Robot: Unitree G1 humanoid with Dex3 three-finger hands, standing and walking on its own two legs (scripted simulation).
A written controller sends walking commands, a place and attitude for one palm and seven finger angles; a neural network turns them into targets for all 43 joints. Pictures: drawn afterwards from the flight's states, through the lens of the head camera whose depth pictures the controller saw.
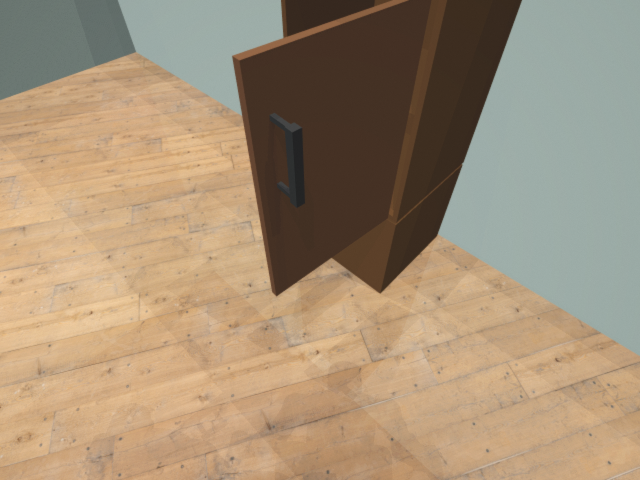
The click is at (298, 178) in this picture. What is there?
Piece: cupboard door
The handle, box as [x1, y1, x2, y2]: [269, 113, 304, 207]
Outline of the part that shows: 269,115 270,120 285,131 289,179 288,187 281,181 277,183 277,187 290,198 290,202 297,207 304,203 301,127 294,122 290,124 275,113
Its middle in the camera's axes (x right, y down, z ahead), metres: -0.06 -0.13 +0.65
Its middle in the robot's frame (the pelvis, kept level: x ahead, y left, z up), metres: +0.58 +0.09 +0.06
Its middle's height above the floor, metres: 0.84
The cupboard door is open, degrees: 84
